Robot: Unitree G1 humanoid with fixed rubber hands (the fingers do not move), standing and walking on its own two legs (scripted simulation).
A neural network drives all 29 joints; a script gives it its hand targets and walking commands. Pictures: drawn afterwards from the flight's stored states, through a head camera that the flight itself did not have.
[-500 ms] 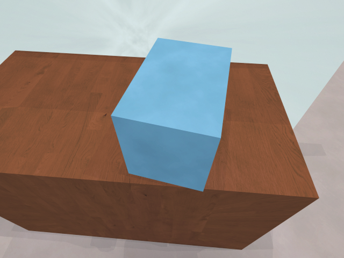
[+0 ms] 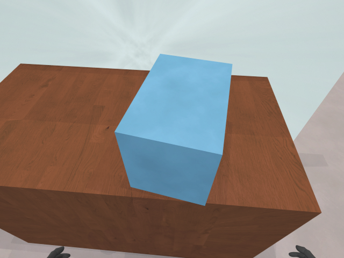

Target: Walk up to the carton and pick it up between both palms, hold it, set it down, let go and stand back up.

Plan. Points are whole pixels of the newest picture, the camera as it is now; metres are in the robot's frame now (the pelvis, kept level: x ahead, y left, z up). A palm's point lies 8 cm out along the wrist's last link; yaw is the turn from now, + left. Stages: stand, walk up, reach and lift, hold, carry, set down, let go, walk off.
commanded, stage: walk up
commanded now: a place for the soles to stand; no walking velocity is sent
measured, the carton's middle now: (181, 125) +0.44 -0.01 +0.06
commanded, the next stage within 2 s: reach and lift in 0.44 s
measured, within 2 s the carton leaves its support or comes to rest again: neither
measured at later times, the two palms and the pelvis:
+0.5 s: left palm out of the picture +0.11 +0.29 -0.11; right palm out of the picture +0.08 -0.32 -0.11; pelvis -0.01 -0.01 +0.00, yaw +0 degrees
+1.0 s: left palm out of the picture +0.12 +0.28 -0.07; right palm out of the picture +0.10 -0.26 -0.07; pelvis -0.03 +0.00 +0.00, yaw +0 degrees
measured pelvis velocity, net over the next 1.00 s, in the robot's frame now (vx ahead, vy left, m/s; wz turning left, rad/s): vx -0.03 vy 0.00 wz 0.00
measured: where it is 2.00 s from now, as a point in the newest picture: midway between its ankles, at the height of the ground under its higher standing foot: outside the picture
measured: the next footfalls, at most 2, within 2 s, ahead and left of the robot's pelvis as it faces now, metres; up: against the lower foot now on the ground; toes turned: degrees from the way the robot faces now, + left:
none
